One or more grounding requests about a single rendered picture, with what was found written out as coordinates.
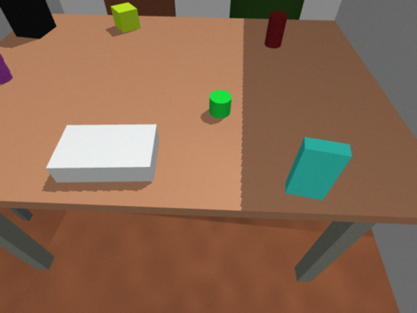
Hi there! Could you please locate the table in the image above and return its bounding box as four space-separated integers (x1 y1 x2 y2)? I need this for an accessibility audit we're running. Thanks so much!
0 14 417 282

